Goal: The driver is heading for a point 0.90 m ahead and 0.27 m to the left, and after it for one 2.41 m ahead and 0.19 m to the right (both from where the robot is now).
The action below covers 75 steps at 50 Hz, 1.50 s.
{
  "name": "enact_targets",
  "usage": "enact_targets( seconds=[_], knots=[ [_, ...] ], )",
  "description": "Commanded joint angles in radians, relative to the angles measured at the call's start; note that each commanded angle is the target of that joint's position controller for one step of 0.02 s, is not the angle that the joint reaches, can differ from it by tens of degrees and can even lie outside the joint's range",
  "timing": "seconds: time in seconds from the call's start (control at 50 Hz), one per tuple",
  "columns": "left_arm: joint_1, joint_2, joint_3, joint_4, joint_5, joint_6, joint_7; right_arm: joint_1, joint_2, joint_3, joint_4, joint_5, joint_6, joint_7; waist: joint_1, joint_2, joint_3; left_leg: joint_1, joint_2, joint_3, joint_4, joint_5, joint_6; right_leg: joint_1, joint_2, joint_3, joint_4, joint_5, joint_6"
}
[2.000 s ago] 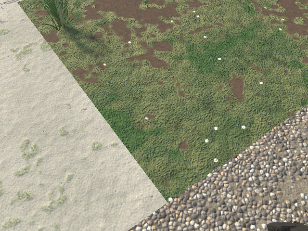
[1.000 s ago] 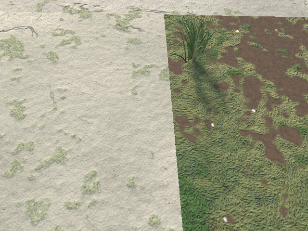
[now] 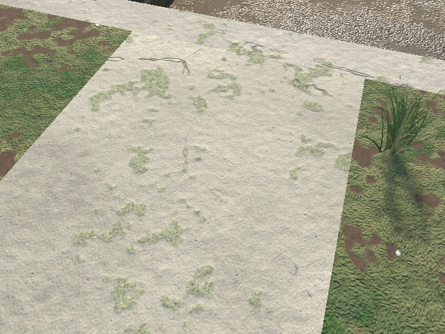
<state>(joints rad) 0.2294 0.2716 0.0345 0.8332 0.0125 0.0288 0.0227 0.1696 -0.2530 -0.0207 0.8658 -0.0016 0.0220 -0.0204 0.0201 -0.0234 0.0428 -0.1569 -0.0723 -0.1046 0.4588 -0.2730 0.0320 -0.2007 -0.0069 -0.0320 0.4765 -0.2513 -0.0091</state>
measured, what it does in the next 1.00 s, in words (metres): walks ahead, turning left: left foot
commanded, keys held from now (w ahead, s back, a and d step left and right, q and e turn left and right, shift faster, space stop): w+q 0.58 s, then w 0.42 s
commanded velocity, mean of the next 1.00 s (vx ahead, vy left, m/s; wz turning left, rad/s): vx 0.38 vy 0.00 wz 0.40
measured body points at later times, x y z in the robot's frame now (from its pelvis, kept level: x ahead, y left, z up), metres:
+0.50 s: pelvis +0.11 +0.06 -0.01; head +0.13 +0.09 +0.43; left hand +0.01 +0.33 -0.15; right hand +0.38 -0.12 -0.10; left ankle +0.15 +0.16 -0.74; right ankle +0.00 -0.11 -0.74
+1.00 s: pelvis +0.36 +0.17 -0.02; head +0.40 +0.19 +0.43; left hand +0.46 +0.47 -0.11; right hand +0.42 -0.09 -0.15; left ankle +0.16 +0.16 -0.74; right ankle +0.54 +0.16 -0.73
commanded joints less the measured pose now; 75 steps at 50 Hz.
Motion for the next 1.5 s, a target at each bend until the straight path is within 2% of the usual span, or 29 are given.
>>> enact_targets(
  seconds=[0.02,0.06,0.1,0.14,0.16,0.2,0.24,0.32,0.42,0.48,0.5,0.52,0.54,0.58,0.64,0.78,0.9,0.96,1.0,1.02,1.04,1.06,1.1,1.14,1.2,1.32,1.42,1.46,1.5],
  knots=[
    [0.011,0.099,0.032,-0.063,0.008,-0.007,0.009,0.019,-0.189,-0.056,-0.040,-0.003,0.004,0.001,-0.011,0.154,-0.033,-0.081,0.200,-0.284,-0.101,0.159,0.135,-0.023,0.013,0.000,0.084,-0.113,-0.007],
    [0.009,0.101,0.033,-0.082,0.019,-0.012,-0.002,0.016,-0.196,-0.070,-0.049,-0.010,0.017,0.009,-0.001,0.124,0.010,-0.177,0.177,-0.349,-0.127,-0.346,0.165,-0.054,0.017,0.042,0.090,-0.294,-0.043],
    [0.086,0.125,0.037,-0.080,0.015,-0.029,-0.003,-0.083,-0.172,-0.067,-0.095,-0.004,0.014,0.019,0.072,0.042,0.063,-0.394,0.102,-0.301,-0.051,-0.517,0.120,0.081,-0.060,0.177,-0.063,-0.374,-0.092],
    [0.247,0.259,0.077,-0.020,0.028,-0.050,0.011,-0.203,-0.092,-0.051,-0.160,-0.019,-0.005,0.027,0.136,-0.187,0.062,-0.626,-0.054,0.000,0.386,-0.270,0.041,0.293,-0.389,0.600,-0.375,-0.534,-0.212],
    [0.201,0.224,0.068,-0.027,0.025,-0.054,0.015,-0.174,-0.136,-0.059,-0.148,-0.048,-0.015,0.028,0.079,-0.034,0.075,-0.604,0.031,-0.029,0.490,-0.195,0.036,0.224,-0.404,0.570,-0.376,-0.501,-0.220],
    [0.085,0.178,0.055,-0.059,0.016,-0.064,0.010,-0.071,-0.132,-0.061,-0.115,-0.035,-0.024,0.055,0.001,-0.045,0.056,-0.532,0.074,-0.002,0.543,-0.108,0.020,0.169,-0.339,0.427,-0.376,-0.423,-0.197],
    [0.074,0.155,0.051,-0.058,0.014,-0.075,0.002,-0.074,-0.128,-0.059,-0.111,-0.031,-0.021,0.080,0.010,-0.096,0.058,-0.502,0.083,0.055,0.525,-0.049,0.000,0.150,-0.267,0.243,-0.385,-0.274,-0.158],
    [0.151,0.156,0.054,-0.019,0.019,-0.093,-0.010,-0.165,-0.089,-0.040,-0.159,-0.030,-0.015,0.110,0.049,-0.085,0.051,-0.480,0.103,0.099,0.384,0.029,-0.015,0.185,-0.263,0.077,-0.359,-0.071,-0.146],
    [0.173,0.187,0.063,0.004,0.018,-0.091,-0.019,-0.223,-0.102,-0.035,-0.203,-0.038,-0.013,0.118,0.056,-0.130,0.056,-0.305,0.087,0.205,0.206,-0.010,0.030,0.113,-0.282,-0.044,-0.289,0.061,-0.123],
    [0.148,0.196,0.060,0.006,0.005,-0.080,-0.021,-0.024,-0.124,-0.054,-0.149,-0.050,-0.027,0.097,-0.054,-0.052,-0.032,-0.024,0.001,0.238,0.095,-0.005,0.090,0.052,-0.263,-0.160,0.036,0.447,-0.091],
    [0.147,0.177,0.051,-0.009,0.010,-0.078,-0.023,0.172,-0.177,-0.081,-0.086,-0.053,-0.035,0.078,-0.133,0.055,-0.159,0.212,0.017,0.147,0.043,-0.083,0.126,-0.063,-0.210,-0.208,0.326,0.437,-0.055],
    [0.123,0.070,0.023,-0.095,0.016,-0.081,-0.037,0.270,-0.307,-0.110,-0.091,-0.044,-0.037,0.056,-0.151,0.338,-0.239,0.434,0.347,-0.407,-0.131,-0.412,0.239,-0.431,-0.077,-0.218,0.688,-0.152,0.012],
    [0.032,0.131,0.037,-0.123,0.030,-0.085,-0.040,0.257,-0.326,-0.108,-0.103,-0.013,-0.037,0.051,-0.160,0.238,-0.237,0.408,0.414,-0.703,-0.285,-0.406,0.283,-0.574,-0.009,0.002,0.801,-0.286,0.013],
    [0.002,0.138,0.034,-0.121,0.010,-0.101,-0.051,0.177,-0.233,-0.088,-0.091,-0.014,-0.036,0.039,-0.092,0.101,-0.045,0.246,0.349,-0.416,-0.229,-0.101,0.258,-0.588,-0.106,0.048,0.745,-0.108,-0.014],
    [0.096,0.115,0.028,-0.061,0.034,-0.076,-0.054,0.078,-0.145,-0.056,-0.106,-0.013,-0.064,0.032,0.001,0.088,-0.043,0.085,0.233,-0.196,-0.251,0.264,0.206,-0.396,-0.133,0.035,0.621,-0.030,0.003],
    [-0.115,0.073,0.019,-0.119,0.028,-0.052,-0.065,0.224,-0.140,-0.048,-0.021,-0.002,-0.095,0.030,-0.044,0.066,0.031,0.116,0.199,-0.096,-0.309,0.452,0.186,-0.508,-0.108,-0.006,0.398,0.175,0.032],
    [-0.290,0.052,0.003,-0.179,0.015,-0.064,-0.069,0.317,-0.136,-0.037,0.043,-0.012,-0.102,0.012,-0.091,0.073,0.065,0.219,0.229,-0.073,-0.299,0.602,0.160,-0.462,-0.049,-0.042,0.161,0.260,-0.020],
    [-0.214,0.074,0.010,-0.161,0.014,-0.072,-0.058,0.284,-0.162,-0.038,0.057,-0.020,-0.102,0.000,-0.034,0.087,0.033,0.258,0.243,-0.046,-0.205,0.884,0.133,-0.298,0.012,-0.055,0.089,0.166,-0.076],
    [0.020,0.115,0.031,-0.084,0.010,-0.081,-0.036,0.268,-0.184,-0.043,0.064,-0.031,-0.098,-0.001,0.066,0.088,-0.096,0.262,0.218,-0.018,0.074,1.082,0.109,-0.040,0.069,-0.066,0.042,0.096,-0.114],
    [0.186,0.146,0.043,-0.041,0.024,-0.090,-0.021,0.258,-0.175,-0.039,0.058,-0.026,-0.100,0.002,0.142,0.058,-0.188,0.121,0.184,0.005,0.309,0.893,0.098,0.208,-0.018,0.015,0.009,0.099,-0.149],
    [0.295,0.254,0.070,-0.032,0.049,-0.092,-0.007,0.326,-0.087,-0.019,0.025,0.004,-0.107,0.012,0.127,-0.121,-0.326,-0.166,0.048,0.067,0.682,0.414,0.059,0.480,-0.299,0.423,-0.018,-0.044,-0.247],
    [0.252,0.246,0.071,-0.013,0.025,-0.083,-0.023,0.377,-0.106,-0.028,0.041,0.001,-0.108,0.014,0.071,-0.216,-0.354,-0.369,-0.082,0.018,0.890,-0.227,0.056,0.511,-0.416,0.794,-0.174,0.007,-0.334],
    [0.061,0.112,0.043,-0.041,-0.004,-0.086,-0.036,0.228,-0.135,-0.031,0.021,-0.027,-0.107,0.019,0.019,0.004,-0.086,-0.431,0.050,-0.009,0.868,-0.071,0.069,0.221,-0.337,0.524,-0.223,-0.051,-0.292],
    [0.037,0.061,0.025,-0.016,0.005,-0.099,-0.034,0.192,-0.102,-0.026,0.011,-0.037,-0.093,0.031,-0.026,0.001,-0.004,-0.375,0.109,0.015,0.757,-0.031,0.060,0.061,-0.250,0.349,-0.277,0.086,-0.236],
    [0.092,0.067,0.024,0.033,-0.002,-0.124,-0.040,0.188,-0.064,-0.015,0.012,-0.045,-0.068,0.047,-0.050,-0.025,-0.005,-0.353,0.135,0.060,0.676,0.003,0.031,0.012,-0.205,0.244,-0.317,0.245,-0.232],
    [0.177,0.092,0.032,0.084,-0.014,-0.120,-0.037,-0.088,-0.034,0.009,-0.084,-0.037,-0.071,0.056,0.000,-0.031,0.042,-0.402,0.141,0.135,0.286,0.227,-0.051,0.013,-0.123,0.153,-0.333,0.347,-0.208],
    [0.232,0.118,0.042,0.098,-0.003,-0.108,-0.029,-0.203,-0.060,0.008,-0.129,-0.022,-0.081,0.043,0.037,-0.055,0.012,-0.341,0.101,0.130,0.139,0.244,-0.051,0.106,-0.151,0.208,-0.234,0.459,-0.185],
    [0.206,0.134,0.050,0.088,0.003,-0.102,-0.022,-0.166,-0.087,-0.001,-0.129,-0.021,-0.091,0.037,0.009,-0.065,-0.002,-0.269,0.091,0.109,0.085,0.167,-0.033,0.130,-0.169,0.251,-0.174,0.474,-0.168],
    [0.176,0.135,0.053,0.078,-0.001,-0.101,-0.023,0.032,-0.131,-0.024,-0.072,-0.029,-0.113,0.022,-0.082,-0.017,-0.091,-0.007,0.076,0.103,-0.024,0.132,0.006,0.088,-0.115,0.227,0.050,0.515,-0.136]
  ],
)
Keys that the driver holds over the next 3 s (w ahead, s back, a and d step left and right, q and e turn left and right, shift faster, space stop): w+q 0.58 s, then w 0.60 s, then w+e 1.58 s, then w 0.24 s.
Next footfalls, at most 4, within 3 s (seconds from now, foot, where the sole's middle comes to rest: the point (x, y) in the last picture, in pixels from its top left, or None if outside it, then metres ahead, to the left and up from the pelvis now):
0.50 left None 0.19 0.18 -0.78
1.02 right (173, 311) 0.57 0.18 -0.78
1.52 left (92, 257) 0.75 0.46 -0.78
2.04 right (157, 189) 1.04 0.28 -0.78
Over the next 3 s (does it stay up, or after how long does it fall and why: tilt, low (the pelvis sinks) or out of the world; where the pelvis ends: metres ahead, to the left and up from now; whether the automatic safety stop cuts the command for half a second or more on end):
stays up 1.38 0.25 0.00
